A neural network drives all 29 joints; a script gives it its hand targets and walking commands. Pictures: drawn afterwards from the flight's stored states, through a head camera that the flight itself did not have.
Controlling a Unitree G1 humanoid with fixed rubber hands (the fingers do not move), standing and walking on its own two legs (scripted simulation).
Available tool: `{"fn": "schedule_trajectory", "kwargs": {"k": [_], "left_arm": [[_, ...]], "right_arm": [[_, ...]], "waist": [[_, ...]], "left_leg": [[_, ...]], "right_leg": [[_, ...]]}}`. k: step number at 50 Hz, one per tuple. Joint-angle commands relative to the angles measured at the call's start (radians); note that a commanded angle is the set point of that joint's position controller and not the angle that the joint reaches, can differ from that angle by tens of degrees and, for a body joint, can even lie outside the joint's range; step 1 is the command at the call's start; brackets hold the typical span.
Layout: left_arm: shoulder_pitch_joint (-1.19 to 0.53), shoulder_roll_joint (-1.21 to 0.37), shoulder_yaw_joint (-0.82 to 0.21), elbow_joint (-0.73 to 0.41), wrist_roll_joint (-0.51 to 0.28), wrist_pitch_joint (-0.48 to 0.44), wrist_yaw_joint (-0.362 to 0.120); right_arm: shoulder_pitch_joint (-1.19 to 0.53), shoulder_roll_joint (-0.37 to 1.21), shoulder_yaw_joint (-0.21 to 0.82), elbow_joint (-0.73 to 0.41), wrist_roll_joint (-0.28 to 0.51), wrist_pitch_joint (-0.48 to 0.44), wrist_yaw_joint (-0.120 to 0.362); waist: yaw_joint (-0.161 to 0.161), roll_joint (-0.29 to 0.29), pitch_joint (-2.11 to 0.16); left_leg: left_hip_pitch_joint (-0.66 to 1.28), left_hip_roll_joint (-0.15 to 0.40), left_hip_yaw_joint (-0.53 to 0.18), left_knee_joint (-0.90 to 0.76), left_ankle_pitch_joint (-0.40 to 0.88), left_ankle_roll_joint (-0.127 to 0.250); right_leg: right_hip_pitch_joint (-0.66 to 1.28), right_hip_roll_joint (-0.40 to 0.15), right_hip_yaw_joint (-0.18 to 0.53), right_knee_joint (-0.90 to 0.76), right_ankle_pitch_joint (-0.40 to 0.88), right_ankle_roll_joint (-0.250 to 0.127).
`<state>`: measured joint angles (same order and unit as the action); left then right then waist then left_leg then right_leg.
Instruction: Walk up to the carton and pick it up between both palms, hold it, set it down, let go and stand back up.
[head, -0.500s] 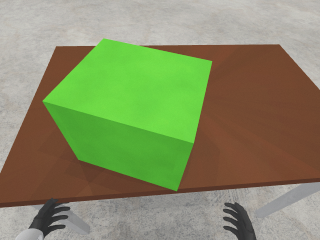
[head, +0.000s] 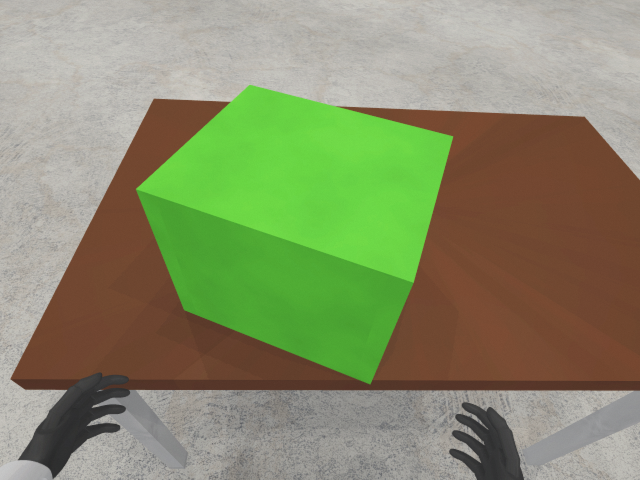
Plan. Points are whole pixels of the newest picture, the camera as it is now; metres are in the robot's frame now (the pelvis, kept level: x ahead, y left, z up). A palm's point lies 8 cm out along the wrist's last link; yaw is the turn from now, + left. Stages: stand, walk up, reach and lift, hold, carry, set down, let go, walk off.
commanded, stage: reach and lift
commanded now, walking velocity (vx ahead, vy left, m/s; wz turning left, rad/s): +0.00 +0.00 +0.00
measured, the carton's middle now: (308, 230) +0.42 +0.07 +0.07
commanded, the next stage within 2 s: none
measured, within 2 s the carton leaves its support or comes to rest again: neither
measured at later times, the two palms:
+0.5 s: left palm (26, 418) +0.15 +0.32 +0.04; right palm (496, 457) +0.17 -0.15 +0.06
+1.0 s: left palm (65, 307) +0.24 +0.31 +0.10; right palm (519, 382) +0.24 -0.18 +0.08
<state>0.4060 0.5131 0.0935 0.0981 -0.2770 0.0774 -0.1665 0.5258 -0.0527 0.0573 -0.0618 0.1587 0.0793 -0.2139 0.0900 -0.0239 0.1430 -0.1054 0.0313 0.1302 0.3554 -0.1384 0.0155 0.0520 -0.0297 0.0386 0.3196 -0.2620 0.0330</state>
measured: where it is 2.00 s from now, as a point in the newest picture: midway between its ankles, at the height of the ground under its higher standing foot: outside the picture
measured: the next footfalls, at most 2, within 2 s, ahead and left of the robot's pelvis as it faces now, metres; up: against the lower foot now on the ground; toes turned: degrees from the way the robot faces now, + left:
none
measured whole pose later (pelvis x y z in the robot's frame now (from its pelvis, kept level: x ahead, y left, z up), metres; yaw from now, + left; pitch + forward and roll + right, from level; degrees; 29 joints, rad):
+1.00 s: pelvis +0.02 -0.01 +0.00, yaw +0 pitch -6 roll +1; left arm 0.09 0.67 0.16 -0.05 -0.44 0.31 -0.23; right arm 0.31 -0.14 0.04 -0.42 0.32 0.44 -0.36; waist 0.09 -0.05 0.11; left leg -0.08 0.03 0.13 0.33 -0.15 0.00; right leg 0.08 -0.03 0.04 0.29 -0.27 0.02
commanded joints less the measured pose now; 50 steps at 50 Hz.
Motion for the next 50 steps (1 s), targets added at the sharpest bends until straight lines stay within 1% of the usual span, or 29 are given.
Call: {"fn": "schedule_trajectory", "kwargs": {"k": [1,4,8,9,10,11,12,13,14,15,16,21,23,25,28,29,30,31,32,34,35,37,39,40,43,46,48,49,50], "left_arm": [[-0.070,0.255,0.112,-0.197,-0.073,-0.065,-0.008],[-0.045,0.268,0.129,-0.227,-0.088,-0.057,-0.019],[-0.050,0.302,0.134,-0.259,-0.101,-0.053,-0.020],[-0.051,0.295,0.138,-0.297,-0.099,-0.052,-0.014],[-0.049,0.295,0.136,-0.286,-0.098,-0.044,-0.016],[-0.073,0.305,0.138,-0.332,-0.100,-0.048,-0.011],[-0.062,0.316,0.134,-0.352,-0.107,-0.051,-0.006],[-0.044,0.315,0.131,-0.335,-0.119,-0.046,-0.007],[-0.036,0.310,0.131,-0.373,-0.118,-0.048,-0.003],[-0.041,0.312,0.130,-0.387,-0.125,-0.051,-0.001],[-0.033,0.319,0.133,-0.393,-0.130,-0.055,0.000],[-0.054,0.349,0.144,-0.423,-0.143,-0.080,0.013],[-0.067,0.341,0.135,-0.413,-0.154,-0.069,0.009],[-0.108,0.356,0.141,-0.420,-0.154,-0.051,0.009],[-0.165,0.364,0.112,-0.389,-0.198,-0.037,0.007],[-0.179,0.369,0.104,-0.382,-0.201,-0.035,0.006],[-0.195,0.386,0.116,-0.386,-0.202,-0.032,0.008],[-0.225,0.393,0.111,-0.394,-0.213,-0.031,0.009],[-0.257,0.403,0.114,-0.345,-0.220,-0.021,0.004],[-0.350,0.414,0.106,-0.305,-0.227,-0.004,0.000],[-0.346,0.416,0.113,-0.332,-0.224,0.008,0.004],[-0.350,0.415,0.134,-0.312,-0.214,0.048,-0.005],[-0.359,0.407,0.149,-0.306,-0.205,0.090,-0.019],[-0.380,0.408,0.162,-0.279,-0.203,0.109,-0.027],[-0.423,0.415,0.191,-0.323,-0.178,0.159,-0.039],[-0.461,0.400,0.208,-0.302,-0.164,0.207,-0.057],[-0.477,0.401,0.227,-0.285,-0.148,0.227,-0.071],[-0.542,0.412,0.236,-0.258,-0.144,0.232,-0.075],[-0.519,0.398,0.238,-0.258,-0.133,0.244,-0.078]], "right_arm": [[0.017,-0.031,-0.014,-0.291,-0.002,0.009,-0.042],[0.054,-0.029,0.000,-0.335,0.017,0.030,-0.062],[0.061,-0.022,0.006,-0.388,0.033,0.067,-0.076],[0.066,-0.024,0.001,-0.412,0.046,0.070,-0.075],[0.073,-0.021,0.000,-0.406,0.050,0.078,-0.077],[0.058,-0.032,-0.014,-0.438,0.052,0.079,-0.077],[0.066,-0.025,-0.006,-0.467,0.065,0.083,-0.079],[0.073,-0.024,-0.011,-0.467,0.063,0.087,-0.082],[0.079,-0.037,-0.018,-0.479,0.068,0.084,-0.084],[0.094,-0.038,-0.027,-0.477,0.074,0.082,-0.084],[0.090,-0.041,-0.024,-0.493,0.078,0.078,-0.084],[0.074,-0.053,-0.035,-0.514,0.086,0.080,-0.080],[0.057,-0.063,-0.037,-0.504,0.095,0.103,-0.078],[0.017,-0.083,-0.055,-0.498,0.102,0.126,-0.079],[-0.059,-0.086,-0.074,-0.542,0.086,0.152,-0.085],[-0.057,-0.084,-0.072,-0.530,0.085,0.162,-0.086],[-0.076,-0.087,-0.067,-0.540,0.089,0.169,-0.086],[-0.077,-0.094,-0.074,-0.533,0.096,0.179,-0.085],[-0.116,-0.088,-0.068,-0.512,0.093,0.194,-0.088],[-0.205,-0.099,-0.084,-0.505,0.096,0.217,-0.093],[-0.206,-0.112,-0.092,-0.512,0.102,0.224,-0.093],[-0.228,-0.118,-0.086,-0.512,0.114,0.253,-0.099],[-0.223,-0.125,-0.074,-0.519,0.118,0.270,-0.114],[-0.242,-0.125,-0.063,-0.510,0.122,0.281,-0.122],[-0.255,-0.138,-0.056,-0.526,0.145,0.309,-0.137],[-0.292,-0.145,-0.047,-0.540,0.159,0.323,-0.146],[-0.306,-0.152,-0.041,-0.564,0.156,0.334,-0.155],[-0.365,-0.159,-0.042,-0.550,0.152,0.341,-0.157],[-0.333,-0.156,-0.035,-0.541,0.162,0.346,-0.160]], "waist": [[-0.003,0.040,-0.052],[0.007,0.038,-0.062],[0.024,0.076,-0.020],[0.032,0.110,-0.030],[0.028,0.122,-0.013],[0.031,0.135,-0.026],[0.036,0.154,-0.030],[0.027,0.135,-0.034],[0.036,0.150,-0.066],[0.025,0.160,-0.059],[0.030,0.148,-0.067],[0.039,0.198,-0.080],[0.028,0.186,-0.060],[0.024,0.200,-0.071],[0.002,0.137,-0.098],[-0.002,0.146,-0.097],[0.006,0.137,-0.125],[-0.007,0.134,-0.155],[-0.010,0.108,-0.148],[-0.013,0.142,-0.175],[-0.002,0.160,-0.194],[0.009,0.124,-0.205],[0.006,0.113,-0.213],[0.005,0.088,-0.222],[0.000,0.115,-0.217],[-0.004,0.097,-0.196],[-0.006,0.077,-0.196],[-0.006,0.066,-0.205],[-0.011,0.072,-0.193]], "left_leg": [[0.225,0.013,-0.075,-0.003,0.034,-0.014],[0.242,0.019,-0.084,0.005,0.061,-0.015],[0.190,0.032,-0.092,-0.010,-0.001,-0.013],[0.195,0.041,-0.101,-0.013,0.019,-0.021],[0.185,0.042,-0.104,-0.018,-0.001,-0.021],[0.172,0.052,-0.112,-0.026,-0.044,-0.020],[0.160,0.057,-0.114,-0.027,-0.056,-0.018],[0.176,0.056,-0.115,-0.023,-0.029,-0.018],[0.202,0.061,-0.122,-0.009,0.034,-0.029],[0.194,0.066,-0.132,-0.014,0.016,-0.030],[0.189,0.068,-0.134,-0.017,0.009,-0.026],[0.150,0.081,-0.152,-0.029,0.013,-0.028],[0.152,0.078,-0.154,-0.036,0.017,-0.024],[0.153,0.084,-0.164,-0.047,-0.005,-0.023],[0.086,0.095,-0.174,-0.073,-0.111,0.008],[0.087,0.099,-0.180,-0.075,-0.133,0.010],[0.094,0.094,-0.175,-0.066,-0.103,0.013],[0.121,0.088,-0.178,-0.059,-0.101,0.011],[0.119,0.085,-0.179,-0.057,-0.105,0.022],[0.099,0.088,-0.179,-0.064,-0.121,0.023],[0.107,0.096,-0.180,-0.068,-0.099,0.019],[0.151,0.081,-0.159,-0.053,-0.006,0.009],[0.211,0.057,-0.139,-0.024,0.110,0.000],[0.220,0.045,-0.134,-0.016,0.146,-0.001],[0.249,0.027,-0.121,-0.010,0.224,-0.016],[0.270,0.022,-0.109,-0.012,0.260,-0.021],[0.271,0.014,-0.104,-0.016,0.264,-0.016],[0.254,0.009,-0.105,-0.017,0.243,-0.013],[0.265,0.008,-0.105,-0.022,0.238,-0.012]], "right_leg": [[-0.346,-0.023,0.011,-0.112,0.013,-0.031],[-0.339,-0.026,0.018,-0.111,0.025,-0.034],[-0.322,-0.032,0.023,-0.103,-0.048,-0.046],[-0.310,-0.021,0.014,-0.094,-0.046,-0.056],[-0.306,-0.025,0.020,-0.100,-0.067,-0.061],[-0.299,-0.020,0.018,-0.086,-0.090,-0.063],[-0.284,-0.026,0.024,-0.080,-0.085,-0.067],[-0.290,-0.026,0.027,-0.086,-0.067,-0.067],[-0.289,-0.020,0.018,-0.080,-0.033,-0.069],[-0.281,-0.017,0.021,-0.082,-0.045,-0.068],[-0.277,-0.018,0.027,-0.081,-0.039,-0.070],[-0.236,-0.007,0.025,-0.058,-0.020,-0.075],[-0.234,-0.009,0.031,-0.072,-0.019,-0.081],[-0.220,-0.011,0.035,-0.071,-0.025,-0.082],[-0.176,-0.009,0.033,-0.053,-0.025,-0.068],[-0.180,-0.013,0.032,-0.051,-0.025,-0.068],[-0.190,-0.015,0.035,-0.050,-0.013,-0.068],[-0.208,-0.023,0.043,-0.056,-0.022,-0.069],[-0.218,-0.023,0.045,-0.064,-0.030,-0.068],[-0.210,-0.024,0.040,-0.052,-0.028,-0.074],[-0.188,-0.010,0.032,-0.038,0.000,-0.073],[-0.196,-0.014,0.043,-0.059,0.021,-0.079],[-0.221,-0.025,0.044,-0.076,0.078,-0.073],[-0.211,-0.033,0.049,-0.084,0.118,-0.062],[-0.183,-0.037,0.043,-0.074,0.227,-0.047],[-0.195,-0.036,0.038,-0.078,0.307,-0.038],[-0.163,-0.038,0.039,-0.069,0.386,-0.023],[-0.173,-0.047,0.038,-0.065,0.414,-0.008],[-0.163,-0.050,0.041,-0.064,0.435,-0.006]]}}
